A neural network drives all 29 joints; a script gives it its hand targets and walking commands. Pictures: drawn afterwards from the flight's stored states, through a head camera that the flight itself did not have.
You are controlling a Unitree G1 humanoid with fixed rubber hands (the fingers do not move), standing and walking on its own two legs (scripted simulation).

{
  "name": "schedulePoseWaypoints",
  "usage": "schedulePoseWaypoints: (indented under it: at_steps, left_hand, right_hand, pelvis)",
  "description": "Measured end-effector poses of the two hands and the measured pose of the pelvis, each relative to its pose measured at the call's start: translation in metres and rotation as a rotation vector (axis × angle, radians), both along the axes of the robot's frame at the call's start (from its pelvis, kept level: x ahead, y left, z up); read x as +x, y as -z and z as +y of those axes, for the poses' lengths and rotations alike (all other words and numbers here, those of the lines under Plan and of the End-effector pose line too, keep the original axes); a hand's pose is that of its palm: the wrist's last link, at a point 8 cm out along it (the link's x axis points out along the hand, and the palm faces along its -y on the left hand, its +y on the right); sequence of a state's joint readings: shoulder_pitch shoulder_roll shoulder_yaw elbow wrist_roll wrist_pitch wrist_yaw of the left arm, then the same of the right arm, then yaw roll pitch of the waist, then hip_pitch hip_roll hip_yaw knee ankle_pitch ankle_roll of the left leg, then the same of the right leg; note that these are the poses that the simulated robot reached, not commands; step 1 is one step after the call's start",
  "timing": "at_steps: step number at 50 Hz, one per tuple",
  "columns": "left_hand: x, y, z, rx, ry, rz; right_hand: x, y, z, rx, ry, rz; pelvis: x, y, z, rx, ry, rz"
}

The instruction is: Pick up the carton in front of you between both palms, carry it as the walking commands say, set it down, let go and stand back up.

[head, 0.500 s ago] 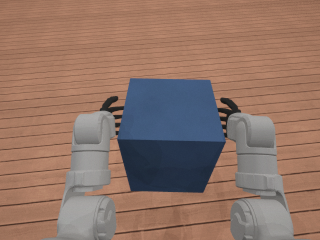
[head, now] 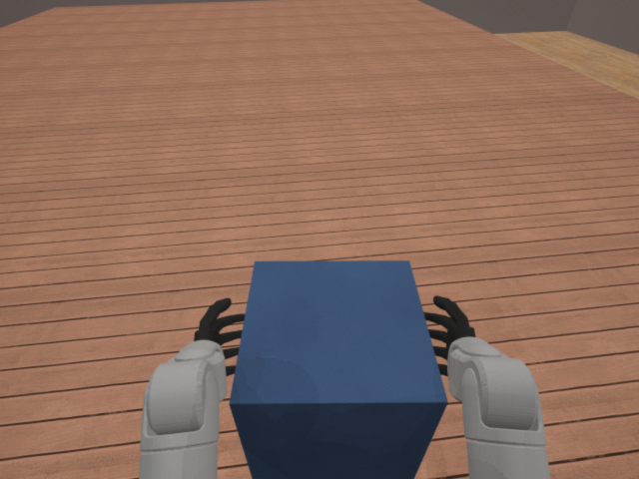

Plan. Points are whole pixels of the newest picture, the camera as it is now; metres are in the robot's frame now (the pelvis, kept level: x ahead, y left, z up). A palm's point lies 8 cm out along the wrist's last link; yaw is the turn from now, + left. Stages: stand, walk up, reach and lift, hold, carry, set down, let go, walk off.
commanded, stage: carry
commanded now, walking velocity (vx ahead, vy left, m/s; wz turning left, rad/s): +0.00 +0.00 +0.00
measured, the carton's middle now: (332, 377) +0.28 +0.01 +0.00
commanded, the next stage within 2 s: hold in 1.20 s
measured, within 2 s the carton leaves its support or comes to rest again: neither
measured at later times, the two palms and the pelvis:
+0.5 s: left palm (223, 392) +0.24 +0.14 +0.04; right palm (466, 394) +0.24 -0.16 +0.04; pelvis -0.05 +0.00 -0.01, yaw -1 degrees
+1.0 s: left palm (222, 413) +0.21 +0.14 +0.04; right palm (479, 418) +0.21 -0.16 +0.04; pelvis -0.08 -0.01 -0.01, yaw -1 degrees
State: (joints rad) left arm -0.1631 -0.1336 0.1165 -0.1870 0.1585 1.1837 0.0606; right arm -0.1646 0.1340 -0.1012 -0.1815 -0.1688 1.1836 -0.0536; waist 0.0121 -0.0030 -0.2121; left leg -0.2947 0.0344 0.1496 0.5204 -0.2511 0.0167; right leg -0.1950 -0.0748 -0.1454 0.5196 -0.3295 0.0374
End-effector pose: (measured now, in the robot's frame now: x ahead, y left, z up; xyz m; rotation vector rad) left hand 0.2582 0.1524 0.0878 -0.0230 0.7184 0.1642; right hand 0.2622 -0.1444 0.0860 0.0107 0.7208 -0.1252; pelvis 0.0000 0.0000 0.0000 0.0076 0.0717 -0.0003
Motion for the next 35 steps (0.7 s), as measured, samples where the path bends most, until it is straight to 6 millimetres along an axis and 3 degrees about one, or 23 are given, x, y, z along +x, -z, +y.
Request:
schedulePoseWaypoints:
  at_steps: [6, 16, 26, 35]
  left_hand:
    - [0.001, 0.015, -0.008, 0.017, 0.04, 0.007]
    - [-0.009, 0.045, -0.013, 0.047, 0.074, -0.002]
    - [-0.016, 0.05, -0.012, 0.05, 0.061, -0.055]
    - [-0.03, 0.043, -0.013, 0.051, 0.06, -0.08]
  right_hand:
    - [-0.007, 0.016, -0.008, -0.018, 0.014, 0.006]
    - [-0.02, 0.044, -0.013, -0.051, 0.004, -0.002]
    - [-0.024, 0.048, -0.011, -0.05, -0.003, -0.056]
    - [-0.038, 0.042, -0.013, -0.05, -0.003, -0.081]
  pelvis:
    - [-0.001, 0.005, -0.002, -0.003, 0.007, -0.012]
    - [-0.029, 0.008, -0.004, -0.004, 0.013, -0.031]
    - [-0.057, 0.006, -0.005, -0.006, 0.014, -0.041]
    - [-0.069, 0.006, -0.006, -0.007, 0.014, -0.039]
